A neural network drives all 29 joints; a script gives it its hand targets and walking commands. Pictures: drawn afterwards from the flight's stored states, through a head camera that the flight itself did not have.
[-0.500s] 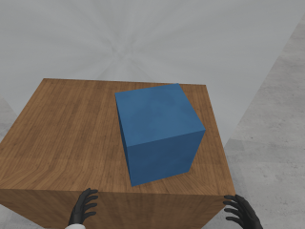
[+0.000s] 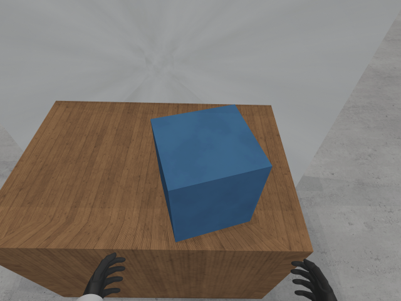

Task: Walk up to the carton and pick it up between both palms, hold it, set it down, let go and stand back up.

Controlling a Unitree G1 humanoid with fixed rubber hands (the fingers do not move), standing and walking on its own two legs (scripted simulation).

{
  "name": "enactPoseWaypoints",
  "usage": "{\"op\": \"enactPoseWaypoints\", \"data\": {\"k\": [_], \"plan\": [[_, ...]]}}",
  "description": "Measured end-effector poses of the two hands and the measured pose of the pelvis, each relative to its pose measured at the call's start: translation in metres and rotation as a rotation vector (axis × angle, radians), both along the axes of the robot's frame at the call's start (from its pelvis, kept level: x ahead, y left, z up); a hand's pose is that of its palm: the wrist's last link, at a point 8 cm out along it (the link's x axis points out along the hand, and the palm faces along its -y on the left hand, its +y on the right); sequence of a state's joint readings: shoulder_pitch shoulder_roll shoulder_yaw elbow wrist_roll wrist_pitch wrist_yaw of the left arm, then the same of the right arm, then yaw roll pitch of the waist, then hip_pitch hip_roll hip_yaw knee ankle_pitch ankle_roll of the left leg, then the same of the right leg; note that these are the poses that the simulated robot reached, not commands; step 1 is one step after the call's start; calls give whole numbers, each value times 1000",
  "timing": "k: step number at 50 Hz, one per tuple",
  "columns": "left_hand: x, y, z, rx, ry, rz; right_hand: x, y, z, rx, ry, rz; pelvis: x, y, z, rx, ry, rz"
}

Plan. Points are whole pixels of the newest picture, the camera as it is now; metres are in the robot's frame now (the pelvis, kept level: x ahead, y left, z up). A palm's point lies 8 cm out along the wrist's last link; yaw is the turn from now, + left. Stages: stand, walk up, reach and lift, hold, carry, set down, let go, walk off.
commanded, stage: let go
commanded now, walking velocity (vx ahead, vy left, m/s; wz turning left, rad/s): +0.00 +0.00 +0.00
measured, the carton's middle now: (204, 174) +0.41 +0.02 -0.03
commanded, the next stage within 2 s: stand in 0.40 s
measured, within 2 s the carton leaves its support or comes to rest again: neither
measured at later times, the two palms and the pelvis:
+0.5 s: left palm out of the picture +0.13 +0.23 -0.09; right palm out of the picture +0.13 -0.25 -0.09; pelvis -0.01 -0.01 -0.01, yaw +1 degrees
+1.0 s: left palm out of the picture +0.01 +0.26 -0.13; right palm out of the picture -0.01 -0.25 -0.12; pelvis -0.04 +0.00 -0.01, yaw +1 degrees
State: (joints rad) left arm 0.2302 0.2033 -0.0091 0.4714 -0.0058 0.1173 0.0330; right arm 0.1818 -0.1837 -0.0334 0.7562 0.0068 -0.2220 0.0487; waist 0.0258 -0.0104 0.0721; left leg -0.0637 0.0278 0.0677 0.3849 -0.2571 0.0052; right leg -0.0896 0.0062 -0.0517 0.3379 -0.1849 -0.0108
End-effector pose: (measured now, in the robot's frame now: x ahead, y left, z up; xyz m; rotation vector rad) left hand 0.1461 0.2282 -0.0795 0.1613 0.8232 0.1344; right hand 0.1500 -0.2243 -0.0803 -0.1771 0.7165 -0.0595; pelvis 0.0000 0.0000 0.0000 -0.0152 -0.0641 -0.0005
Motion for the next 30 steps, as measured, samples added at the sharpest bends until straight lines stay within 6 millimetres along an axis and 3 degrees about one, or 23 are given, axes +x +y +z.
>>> {"op": "enactPoseWaypoints", "data": {"k": [13, 21, 25, 30], "plan": [[3, 0, 1, 4, 18, -25, -3, 1, -2, -5, 2, -14, -5, -1, -1, 1, -9, -4], [1, -7, 0, -11, -3, -24, -8, -12, -3, -27, 7, -15, -8, -4, -4, 4, 11, -1], [-15, 0, -10, 27, 6, -35, -23, -25, -9, -57, 88, -53, -7, -6, -5, 1, 27, 10], [-47, 13, -24, 42, 84, -17, -56, -39, -16, -95, 183, -78, -9, -7, -6, -3, 27, 16]]}}
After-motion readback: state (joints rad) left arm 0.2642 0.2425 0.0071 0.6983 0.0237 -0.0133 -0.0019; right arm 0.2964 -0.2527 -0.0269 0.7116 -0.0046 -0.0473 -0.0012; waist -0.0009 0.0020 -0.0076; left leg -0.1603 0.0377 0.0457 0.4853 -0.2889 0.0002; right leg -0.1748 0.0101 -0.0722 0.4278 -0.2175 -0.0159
